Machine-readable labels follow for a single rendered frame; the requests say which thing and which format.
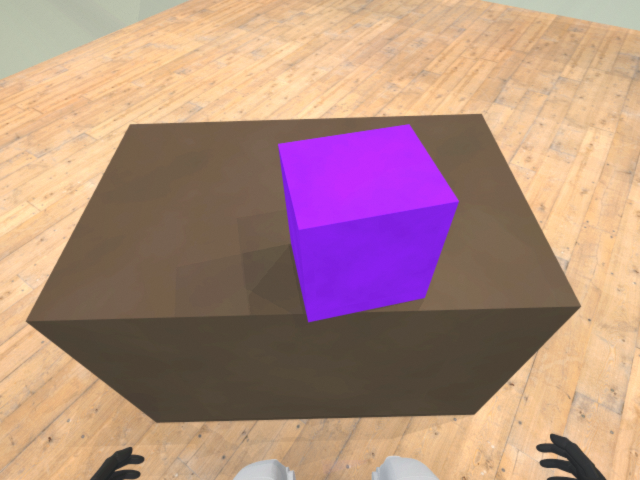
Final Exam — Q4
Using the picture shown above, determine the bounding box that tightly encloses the right robot hand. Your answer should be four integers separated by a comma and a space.
536, 434, 606, 480

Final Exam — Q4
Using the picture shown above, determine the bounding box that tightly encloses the carton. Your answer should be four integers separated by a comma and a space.
278, 124, 459, 322

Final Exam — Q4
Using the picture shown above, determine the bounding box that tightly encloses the left robot thigh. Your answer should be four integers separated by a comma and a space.
233, 459, 296, 480

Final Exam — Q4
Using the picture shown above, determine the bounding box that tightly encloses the right robot thigh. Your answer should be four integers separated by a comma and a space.
372, 457, 439, 480

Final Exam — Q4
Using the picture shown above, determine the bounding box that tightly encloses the pedestal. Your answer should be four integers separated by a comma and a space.
26, 114, 581, 423

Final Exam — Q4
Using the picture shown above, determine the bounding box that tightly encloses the robot thigh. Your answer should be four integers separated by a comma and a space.
372, 457, 439, 480
233, 459, 296, 480

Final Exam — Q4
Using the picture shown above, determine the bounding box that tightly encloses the left robot hand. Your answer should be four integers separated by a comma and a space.
90, 447, 144, 480

